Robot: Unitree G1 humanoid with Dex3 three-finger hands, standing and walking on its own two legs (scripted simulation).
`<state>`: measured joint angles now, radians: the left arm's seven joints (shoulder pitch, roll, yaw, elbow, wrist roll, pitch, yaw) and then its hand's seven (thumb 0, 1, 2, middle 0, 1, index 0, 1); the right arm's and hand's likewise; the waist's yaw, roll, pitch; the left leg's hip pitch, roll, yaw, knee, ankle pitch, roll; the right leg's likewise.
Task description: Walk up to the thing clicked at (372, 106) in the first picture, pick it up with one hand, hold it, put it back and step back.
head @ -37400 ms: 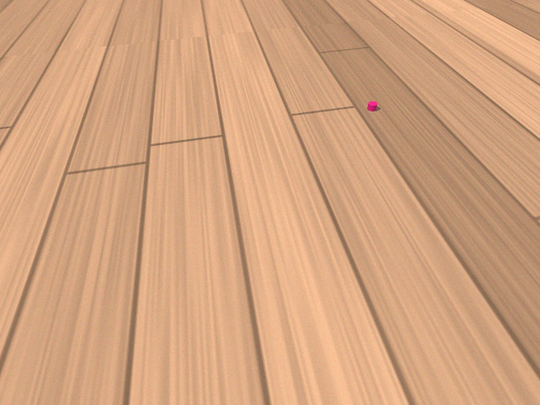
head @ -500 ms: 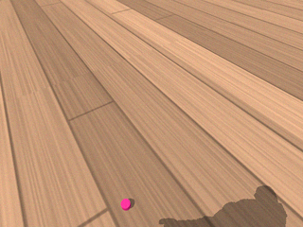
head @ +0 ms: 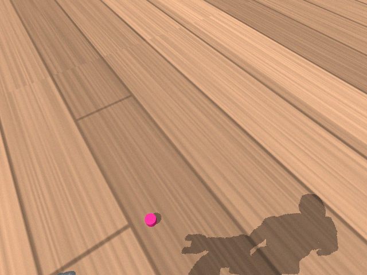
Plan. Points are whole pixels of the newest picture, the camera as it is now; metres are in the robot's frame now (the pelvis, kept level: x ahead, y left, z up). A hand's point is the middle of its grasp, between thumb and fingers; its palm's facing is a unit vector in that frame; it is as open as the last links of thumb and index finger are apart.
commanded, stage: step back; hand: left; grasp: from above
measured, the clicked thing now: (150, 220) +0.47 +0.22 -0.75
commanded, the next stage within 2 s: none
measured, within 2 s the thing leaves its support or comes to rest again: neither
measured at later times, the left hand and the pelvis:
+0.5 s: hand out of the picture +0.05 +0.30 -0.17, palm faces -0.13 -0.92 -0.37, open 7.4 cm; pelvis -0.08 +0.04 -0.01, yaw -5 degrees
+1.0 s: hand out of the picture -0.06 +0.29 -0.16, palm faces -0.04 -0.93 -0.37, open 7.4 cm; pelvis -0.22 +0.04 -0.02, yaw -2 degrees
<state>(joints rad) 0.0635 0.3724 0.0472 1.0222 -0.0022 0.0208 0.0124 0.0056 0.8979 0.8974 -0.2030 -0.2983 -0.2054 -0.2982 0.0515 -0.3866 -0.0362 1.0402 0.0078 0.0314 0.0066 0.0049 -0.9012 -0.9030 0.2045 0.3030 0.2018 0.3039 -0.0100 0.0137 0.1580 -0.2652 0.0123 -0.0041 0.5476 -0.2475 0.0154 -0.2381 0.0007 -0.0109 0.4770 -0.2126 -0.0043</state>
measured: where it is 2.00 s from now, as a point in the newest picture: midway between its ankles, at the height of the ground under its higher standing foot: outside the picture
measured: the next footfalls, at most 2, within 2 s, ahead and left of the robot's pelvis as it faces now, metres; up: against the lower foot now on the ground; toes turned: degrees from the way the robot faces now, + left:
left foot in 0.14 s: +0.00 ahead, +0.13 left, +0.00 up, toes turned -2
right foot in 0.60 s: -0.09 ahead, -0.09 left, +0.00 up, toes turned -2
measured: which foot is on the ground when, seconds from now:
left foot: up 0.00-0.12, down 0.14-0.64, up 0.66-0.94, down 0.96-1.00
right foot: down 0.00-0.14, up 0.16-0.58, down 0.60-0.98, up 1.00-1.00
